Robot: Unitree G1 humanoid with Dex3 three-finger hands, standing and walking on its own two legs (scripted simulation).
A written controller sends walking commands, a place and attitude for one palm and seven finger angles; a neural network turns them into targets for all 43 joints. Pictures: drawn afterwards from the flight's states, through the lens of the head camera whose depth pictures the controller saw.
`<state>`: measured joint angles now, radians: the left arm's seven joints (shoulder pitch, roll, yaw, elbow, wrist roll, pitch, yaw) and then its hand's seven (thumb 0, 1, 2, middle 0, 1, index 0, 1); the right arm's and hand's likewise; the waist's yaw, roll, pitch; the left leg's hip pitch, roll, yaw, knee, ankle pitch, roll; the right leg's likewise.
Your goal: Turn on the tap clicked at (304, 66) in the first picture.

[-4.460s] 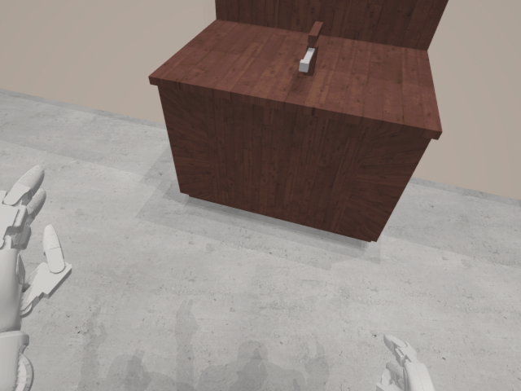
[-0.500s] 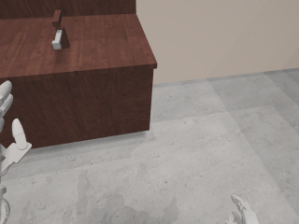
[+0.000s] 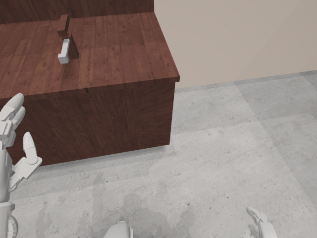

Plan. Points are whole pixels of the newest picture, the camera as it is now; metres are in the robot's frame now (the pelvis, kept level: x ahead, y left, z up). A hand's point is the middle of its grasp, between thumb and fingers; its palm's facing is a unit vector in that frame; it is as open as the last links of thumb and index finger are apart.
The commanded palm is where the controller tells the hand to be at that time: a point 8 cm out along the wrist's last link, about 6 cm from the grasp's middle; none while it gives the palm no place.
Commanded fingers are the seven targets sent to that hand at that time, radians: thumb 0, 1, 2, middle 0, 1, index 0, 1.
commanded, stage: take the last steps up to it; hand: left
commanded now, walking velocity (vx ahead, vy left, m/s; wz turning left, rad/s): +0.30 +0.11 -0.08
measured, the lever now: (63, 58) +0.69 +0.41 +0.03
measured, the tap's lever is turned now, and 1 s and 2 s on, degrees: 0 0 0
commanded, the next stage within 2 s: come to a stop and stand still in 0.94 s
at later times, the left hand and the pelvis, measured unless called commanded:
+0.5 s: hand (33, 100) +0.34 +0.28 +0.19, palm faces +0.37 -0.78 -0.50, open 7.4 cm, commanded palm +0.29 +0.32 +0.17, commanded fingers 0.00 0.90 0.90 -0.20 -0.30 -0.20 -0.30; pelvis +0.12 +0.05 -0.01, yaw -4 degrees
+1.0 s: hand (50, 72) +0.43 +0.29 +0.18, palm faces +0.38 -0.83 -0.40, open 7.4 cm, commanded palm +0.39 +0.33 +0.17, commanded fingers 0.00 0.90 0.90 -0.20 -0.30 -0.20 -0.30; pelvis +0.20 +0.06 -0.01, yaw -5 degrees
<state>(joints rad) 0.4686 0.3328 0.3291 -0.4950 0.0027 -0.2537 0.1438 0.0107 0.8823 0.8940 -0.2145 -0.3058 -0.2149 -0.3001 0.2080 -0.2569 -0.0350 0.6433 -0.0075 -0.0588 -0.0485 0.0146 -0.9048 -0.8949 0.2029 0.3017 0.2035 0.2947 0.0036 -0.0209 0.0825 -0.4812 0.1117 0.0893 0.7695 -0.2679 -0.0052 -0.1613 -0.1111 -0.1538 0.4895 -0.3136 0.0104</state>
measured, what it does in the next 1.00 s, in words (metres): walks ahead: left foot, then right foot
